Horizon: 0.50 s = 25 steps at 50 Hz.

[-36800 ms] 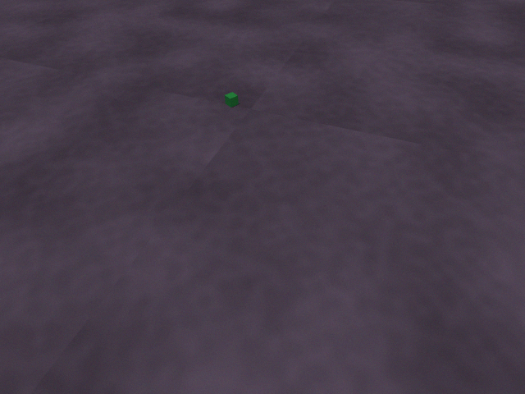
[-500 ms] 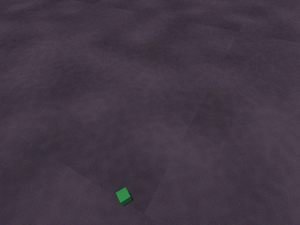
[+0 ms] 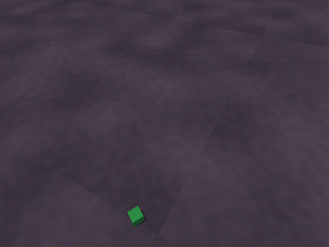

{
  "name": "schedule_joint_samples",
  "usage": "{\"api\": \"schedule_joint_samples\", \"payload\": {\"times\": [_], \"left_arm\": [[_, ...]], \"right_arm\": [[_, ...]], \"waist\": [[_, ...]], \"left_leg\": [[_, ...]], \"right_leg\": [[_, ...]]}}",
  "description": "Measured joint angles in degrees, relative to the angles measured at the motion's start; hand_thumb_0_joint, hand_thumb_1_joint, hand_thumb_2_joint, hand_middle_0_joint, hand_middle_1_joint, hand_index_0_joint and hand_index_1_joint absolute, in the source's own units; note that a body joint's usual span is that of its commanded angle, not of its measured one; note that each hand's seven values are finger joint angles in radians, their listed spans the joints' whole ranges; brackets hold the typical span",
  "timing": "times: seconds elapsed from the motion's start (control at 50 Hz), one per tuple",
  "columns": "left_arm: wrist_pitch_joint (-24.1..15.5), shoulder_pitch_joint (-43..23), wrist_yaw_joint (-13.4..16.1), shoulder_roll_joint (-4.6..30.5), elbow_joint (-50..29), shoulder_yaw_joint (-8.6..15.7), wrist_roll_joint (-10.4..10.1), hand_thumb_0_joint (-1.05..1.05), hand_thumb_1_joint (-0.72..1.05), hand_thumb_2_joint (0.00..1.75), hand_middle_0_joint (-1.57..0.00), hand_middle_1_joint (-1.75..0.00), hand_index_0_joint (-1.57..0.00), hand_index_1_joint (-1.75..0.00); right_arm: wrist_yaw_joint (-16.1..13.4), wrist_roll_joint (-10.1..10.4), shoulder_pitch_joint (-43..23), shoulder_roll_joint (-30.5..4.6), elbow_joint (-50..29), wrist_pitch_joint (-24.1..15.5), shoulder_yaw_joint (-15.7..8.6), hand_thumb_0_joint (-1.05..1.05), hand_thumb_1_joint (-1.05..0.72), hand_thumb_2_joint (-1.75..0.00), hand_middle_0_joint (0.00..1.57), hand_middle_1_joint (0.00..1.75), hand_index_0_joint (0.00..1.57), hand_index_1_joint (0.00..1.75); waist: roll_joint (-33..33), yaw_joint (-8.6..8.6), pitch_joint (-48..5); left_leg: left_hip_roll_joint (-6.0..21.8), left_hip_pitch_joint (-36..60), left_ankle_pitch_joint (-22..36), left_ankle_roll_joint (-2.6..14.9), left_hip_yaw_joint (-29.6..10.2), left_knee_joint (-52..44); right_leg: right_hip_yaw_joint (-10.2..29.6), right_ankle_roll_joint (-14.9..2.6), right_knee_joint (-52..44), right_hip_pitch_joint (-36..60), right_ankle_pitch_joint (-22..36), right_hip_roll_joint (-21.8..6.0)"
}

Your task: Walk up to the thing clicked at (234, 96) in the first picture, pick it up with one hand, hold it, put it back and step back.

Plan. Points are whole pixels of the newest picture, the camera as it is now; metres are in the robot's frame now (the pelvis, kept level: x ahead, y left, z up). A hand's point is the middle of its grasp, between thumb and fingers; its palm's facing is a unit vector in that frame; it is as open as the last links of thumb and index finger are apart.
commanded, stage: stand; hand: left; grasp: from above
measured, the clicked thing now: (136, 216) +0.47 +0.20 -0.75
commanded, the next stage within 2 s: rise first in 0.52 s
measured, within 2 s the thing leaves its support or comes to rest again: neither
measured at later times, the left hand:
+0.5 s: hand out of the picture +0.07 +0.25 -0.15, palm faces -0.03 -0.94 -0.35, open 7.4 cm
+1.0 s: hand out of the picture +0.14 +0.25 -0.18, palm faces -0.08 -0.91 -0.41, open 11.1 cm
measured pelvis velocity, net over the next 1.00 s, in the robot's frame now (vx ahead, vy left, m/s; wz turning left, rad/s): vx -0.01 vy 0.00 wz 0.02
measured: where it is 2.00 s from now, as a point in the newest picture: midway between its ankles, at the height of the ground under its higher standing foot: outside the picture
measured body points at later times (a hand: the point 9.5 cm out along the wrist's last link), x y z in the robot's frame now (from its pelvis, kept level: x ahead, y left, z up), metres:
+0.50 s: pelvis +0.00 +0.00 +0.00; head +0.00 -0.01 +0.45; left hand +0.07 +0.30 -0.13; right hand +0.06 -0.30 -0.14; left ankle -0.03 +0.12 -0.75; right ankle +0.02 -0.12 -0.75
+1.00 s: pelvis -0.01 +0.00 -0.03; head +0.04 +0.00 +0.42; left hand +0.14 +0.30 -0.15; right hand +0.11 -0.25 -0.15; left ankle -0.03 +0.12 -0.75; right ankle +0.02 -0.12 -0.75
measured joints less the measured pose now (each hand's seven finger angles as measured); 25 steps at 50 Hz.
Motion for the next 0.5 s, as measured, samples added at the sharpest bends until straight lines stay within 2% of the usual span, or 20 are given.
{"api": "schedule_joint_samples", "payload": {"times": [0.5], "left_arm": [[0.15,0.42,-0.13,0.20,-0.08,0.12,0.02,0.00,0.91,0.90,-0.20,-0.30,-0.20,-0.30]], "right_arm": [[0.02,-0.04,0.80,0.08,-0.21,-0.05,0.09,0.00,-0.90,-0.90,0.21,0.30,0.21,0.30]], "waist": [[-0.04,0.10,0.08]], "left_leg": [[0.13,-0.26,0.34,-0.22,-0.11,0.07]], "right_leg": [[-0.12,-0.24,0.24,-0.31,0.22,0.12]]}}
